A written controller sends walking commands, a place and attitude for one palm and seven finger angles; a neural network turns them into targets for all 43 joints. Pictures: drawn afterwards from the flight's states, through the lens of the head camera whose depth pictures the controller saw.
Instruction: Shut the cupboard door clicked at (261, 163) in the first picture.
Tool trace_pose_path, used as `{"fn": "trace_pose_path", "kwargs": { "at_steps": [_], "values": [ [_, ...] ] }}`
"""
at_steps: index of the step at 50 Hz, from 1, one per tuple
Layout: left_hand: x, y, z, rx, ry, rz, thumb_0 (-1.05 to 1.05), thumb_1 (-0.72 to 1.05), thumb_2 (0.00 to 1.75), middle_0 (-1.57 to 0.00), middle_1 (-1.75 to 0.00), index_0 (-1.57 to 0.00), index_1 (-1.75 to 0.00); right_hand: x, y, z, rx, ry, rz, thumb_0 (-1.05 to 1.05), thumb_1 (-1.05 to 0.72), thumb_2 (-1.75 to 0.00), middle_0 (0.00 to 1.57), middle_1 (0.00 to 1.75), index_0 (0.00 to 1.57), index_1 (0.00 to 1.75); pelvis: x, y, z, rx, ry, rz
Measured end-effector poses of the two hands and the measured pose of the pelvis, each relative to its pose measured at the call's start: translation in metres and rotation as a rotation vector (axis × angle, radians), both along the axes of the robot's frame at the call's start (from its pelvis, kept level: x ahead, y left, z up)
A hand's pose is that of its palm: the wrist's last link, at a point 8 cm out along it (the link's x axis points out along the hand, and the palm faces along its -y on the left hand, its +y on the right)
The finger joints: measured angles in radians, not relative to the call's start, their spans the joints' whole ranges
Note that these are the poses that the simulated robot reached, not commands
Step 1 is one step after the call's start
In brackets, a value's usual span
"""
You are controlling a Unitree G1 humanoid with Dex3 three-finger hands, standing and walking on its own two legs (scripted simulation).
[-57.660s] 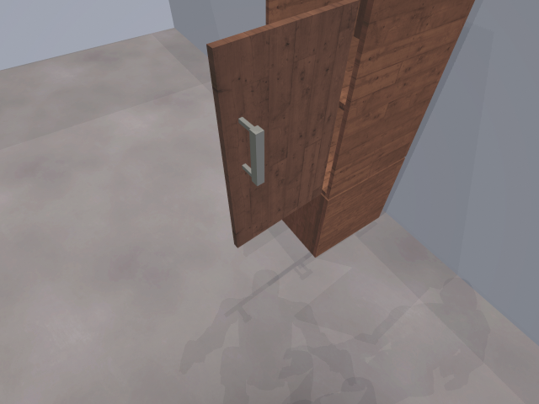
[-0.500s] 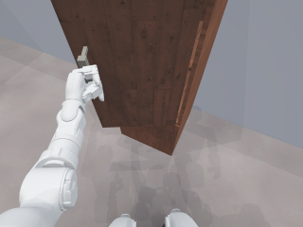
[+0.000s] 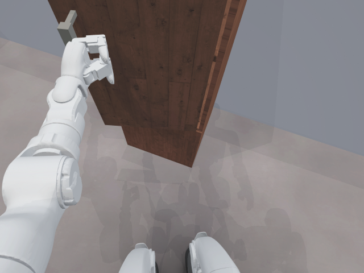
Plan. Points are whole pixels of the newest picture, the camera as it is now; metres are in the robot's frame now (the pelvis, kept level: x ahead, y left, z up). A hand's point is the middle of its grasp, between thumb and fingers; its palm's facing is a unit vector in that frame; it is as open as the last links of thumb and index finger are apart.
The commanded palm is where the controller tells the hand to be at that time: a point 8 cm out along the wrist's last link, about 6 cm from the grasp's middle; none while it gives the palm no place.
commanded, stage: push the door shut along its arc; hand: left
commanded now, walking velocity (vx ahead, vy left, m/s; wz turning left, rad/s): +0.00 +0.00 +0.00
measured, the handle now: (80, 49) +0.60 +0.16 +0.10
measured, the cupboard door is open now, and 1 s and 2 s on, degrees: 17 1 0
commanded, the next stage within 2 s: pull the fist back off the door in 0.78 s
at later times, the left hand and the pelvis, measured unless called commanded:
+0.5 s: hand (123, 47) +0.58 +0.07 +0.12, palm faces -0.28 -0.96 -0.03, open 3.0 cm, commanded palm +0.59 +0.10 +0.11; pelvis +0.02 +0.00 +0.00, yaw -2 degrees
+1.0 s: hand (131, 32) +0.63 +0.05 +0.12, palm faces -0.04 -0.99 +0.14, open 3.0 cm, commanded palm +0.62 +0.06 +0.11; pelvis +0.01 +0.00 -0.03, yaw -2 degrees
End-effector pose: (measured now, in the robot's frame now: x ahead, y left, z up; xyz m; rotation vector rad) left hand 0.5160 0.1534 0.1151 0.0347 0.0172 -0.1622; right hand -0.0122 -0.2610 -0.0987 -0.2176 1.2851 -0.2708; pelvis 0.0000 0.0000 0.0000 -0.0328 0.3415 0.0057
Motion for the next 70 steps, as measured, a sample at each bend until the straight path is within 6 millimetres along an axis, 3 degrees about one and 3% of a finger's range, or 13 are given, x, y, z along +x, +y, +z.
{"fn": "trace_pose_path", "kwargs": {
  "at_steps": [16, 25, 36, 45, 49, 52, 55, 59, 63, 70],
  "values": [
    [0.051, -0.031, 0.004, -0.025, 0.016, -0.088, 0.01, 0.89, 0.91, -1.3, -1.49, -1.3, -1.5, -0.024, 0.01, 0.003, 0.015, 0.088, -0.09, 0.0, -0.9, -0.9, 0.2, 0.3, 0.2, 0.3, 0.014, 0.0, -0.003, -0.003, 0.058, -0.033],
    [0.059, -0.03, 0.004, 0.0, 0.028, -0.121, 0.0, 0.87, 0.93, -1.29, -1.49, -1.3, -1.5, -0.032, 0.012, 0.004, 0.025, 0.15, -0.098, 0.0, -0.9, -0.9, 0.2, 0.3, 0.2, 0.3, 0.018, -0.003, -0.003, -0.008, 0.072, -0.024],
    [0.071, -0.037, 0.008, -0.001, 0.042, -0.16, 0.03, 0.91, 0.98, -1.3, -1.5, -1.3, -1.5, -0.031, 0.0, 0.004, -0.029, 0.147, -0.074, 0.0, -0.9, -0.9, 0.2, 0.3, 0.2, 0.3, 0.013, -0.005, -0.011, -0.024, 0.1, -0.003],
    [0.087, -0.046, 0.007, -0.008, 0.029, -0.178, 0.03, 0.95, 1.01, -1.3, -1.5, -1.3, -1.5, -0.046, 0.002, -0.002, -0.052, 0.174, -0.088, 0.0, -0.9, -0.9, 0.2, 0.3, 0.2, 0.3, 0.006, -0.004, -0.024, -0.033, 0.141, -0.004],
    [0.092, -0.05, -0.001, -0.15, 0.056, 0.049, 0.03, 0.86, 0.97, -1.3, -1.5, -1.31, -1.5, -0.054, 0.011, -0.004, -0.023, 0.202, -0.061, 0.0, -0.9, -0.9, 0.2, 0.3, 0.2, 0.3, 0.005, -0.003, -0.028, -0.037, 0.169, -0.008],
    [0.093, -0.056, -0.005, -0.14, 0.051, 0.251, 0.0, 0.81, 0.94, -1.3, -1.5, -1.3, -1.5, -0.059, 0.022, -0.005, 0.029, 0.221, -0.039, 0.0, -0.9, -0.9, 0.2, 0.3, 0.2, 0.3, 0.007, -0.003, -0.028, -0.034, 0.186, -0.012],
    [0.089, -0.063, -0.005, -0.057, 0.0, 0.344, 0.0, 0.81, 0.94, -1.29, -1.5, -1.3, -1.5, -0.064, 0.033, -0.007, 0.084, 0.234, -0.048, 0.0, -0.9, -0.9, 0.2, 0.3, 0.2, 0.3, 0.008, -0.003, -0.027, -0.029, 0.191, -0.019],
    [0.087, -0.07, -0.005, 0.022, -0.018, 0.326, 0.0, 0.86, 0.95, -1.29, -1.5, -1.3, -1.5, -0.07, 0.044, -0.004, 0.129, 0.244, -0.098, 0.0, -0.9, -0.9, 0.2, 0.3, 0.2, 0.3, 0.011, -0.004, -0.019, -0.021, 0.175, -0.027],
    [0.083, -0.072, -0.005, -0.011, 0.03, 0.297, 0.0, 0.89, 0.94, -1.29, -1.49, -1.3, -1.5, -0.071, 0.048, 0.006, 0.151, 0.249, -0.124, 0.0, -0.9, -0.9, 0.2, 0.3, 0.2, 0.3, 0.018, -0.004, -0.006, -0.013, 0.147, -0.037],
    [0.064, -0.072, 0.0, -0.029, -0.008, 0.291, 0.01, 0.9, 0.91, -1.29, -1.49, -1.3, -1.5, -0.057, 0.036, 0.019, 0.148, 0.233, -0.102, 0.0, -0.9, -0.9, 0.2, 0.3, 0.2, 0.3, 0.035, -0.005, 0.009, -0.002, 0.099, -0.043]
  ]
}}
